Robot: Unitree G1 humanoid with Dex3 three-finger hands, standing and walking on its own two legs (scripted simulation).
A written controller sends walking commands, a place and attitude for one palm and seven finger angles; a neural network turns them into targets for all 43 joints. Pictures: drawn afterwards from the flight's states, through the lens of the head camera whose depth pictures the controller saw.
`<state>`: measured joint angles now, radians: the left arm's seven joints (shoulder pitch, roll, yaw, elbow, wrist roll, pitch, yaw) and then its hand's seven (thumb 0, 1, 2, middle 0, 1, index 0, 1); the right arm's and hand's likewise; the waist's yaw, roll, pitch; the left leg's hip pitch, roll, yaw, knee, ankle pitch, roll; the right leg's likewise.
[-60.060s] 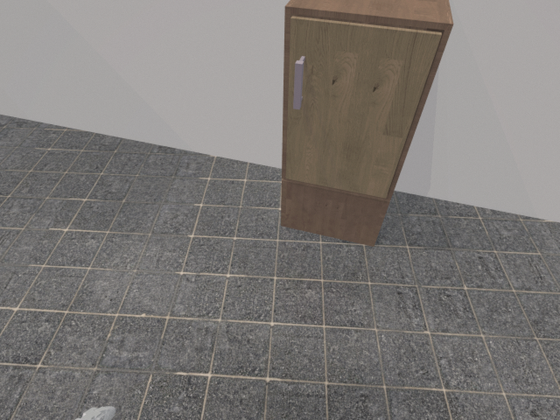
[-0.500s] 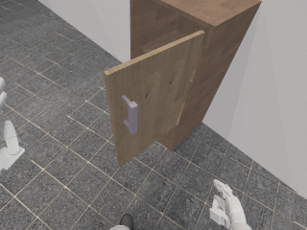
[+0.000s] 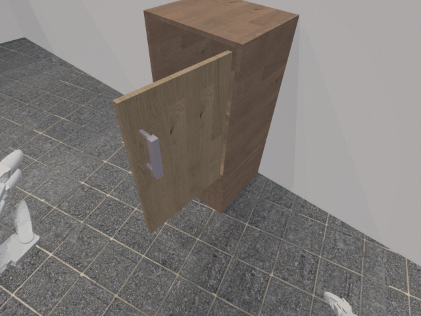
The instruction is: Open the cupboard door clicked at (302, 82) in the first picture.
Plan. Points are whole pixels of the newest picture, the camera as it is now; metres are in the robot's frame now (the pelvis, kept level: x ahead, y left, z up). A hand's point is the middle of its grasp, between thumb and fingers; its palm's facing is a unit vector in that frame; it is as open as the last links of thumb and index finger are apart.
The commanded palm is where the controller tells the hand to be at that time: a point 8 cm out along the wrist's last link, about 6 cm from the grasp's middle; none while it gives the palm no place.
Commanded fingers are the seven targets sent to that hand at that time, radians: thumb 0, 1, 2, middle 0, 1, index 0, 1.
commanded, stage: stop stepping back and stand still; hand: left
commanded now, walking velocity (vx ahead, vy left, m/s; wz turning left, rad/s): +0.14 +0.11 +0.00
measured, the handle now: (150, 154) +0.52 +0.18 -0.02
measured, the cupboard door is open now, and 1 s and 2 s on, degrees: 86 86 86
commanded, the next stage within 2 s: let the arm hang, fingers relaxed in 0.86 s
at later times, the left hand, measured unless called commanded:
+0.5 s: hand out of the picture +0.16 +0.30 +0.16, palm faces +0.41 -0.79 -0.45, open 7.4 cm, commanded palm +0.10 +0.34 +0.18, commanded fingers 0.00 0.90 0.90 -0.20 -0.30 -0.20 -0.30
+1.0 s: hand out of the picture +0.15 +0.30 +0.13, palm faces +0.35 -0.78 -0.52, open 7.4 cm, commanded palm none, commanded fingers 0.00 0.90 0.90 -0.20 -0.30 -0.20 -0.30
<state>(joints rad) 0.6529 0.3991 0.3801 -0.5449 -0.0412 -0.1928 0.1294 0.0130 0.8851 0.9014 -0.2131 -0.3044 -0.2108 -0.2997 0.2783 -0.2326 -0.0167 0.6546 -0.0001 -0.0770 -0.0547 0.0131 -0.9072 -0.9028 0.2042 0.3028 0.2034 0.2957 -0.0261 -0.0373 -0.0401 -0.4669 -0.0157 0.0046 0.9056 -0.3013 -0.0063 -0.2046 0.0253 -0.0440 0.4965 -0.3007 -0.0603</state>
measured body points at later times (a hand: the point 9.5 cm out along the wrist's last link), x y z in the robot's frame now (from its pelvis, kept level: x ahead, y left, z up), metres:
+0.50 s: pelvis -0.03 +0.04 +0.00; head -0.02 +0.05 +0.45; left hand +0.13 +0.34 +0.18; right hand +0.16 -0.17 -0.07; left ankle +0.00 +0.15 -0.74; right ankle -0.02 -0.08 -0.74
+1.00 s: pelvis -0.05 +0.04 +0.00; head -0.03 +0.03 +0.45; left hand +0.13 +0.34 +0.16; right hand +0.12 -0.20 -0.10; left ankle +0.00 +0.15 -0.74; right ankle -0.02 -0.08 -0.74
